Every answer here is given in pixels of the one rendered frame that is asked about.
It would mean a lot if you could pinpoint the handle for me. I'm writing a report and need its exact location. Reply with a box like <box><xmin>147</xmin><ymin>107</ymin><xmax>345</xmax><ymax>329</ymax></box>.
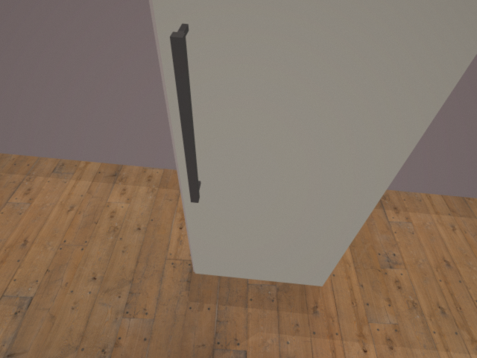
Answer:
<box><xmin>170</xmin><ymin>24</ymin><xmax>200</xmax><ymax>203</ymax></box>

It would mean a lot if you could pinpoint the fridge door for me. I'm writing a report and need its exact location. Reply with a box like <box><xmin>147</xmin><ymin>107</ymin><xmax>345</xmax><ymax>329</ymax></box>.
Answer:
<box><xmin>152</xmin><ymin>0</ymin><xmax>477</xmax><ymax>286</ymax></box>

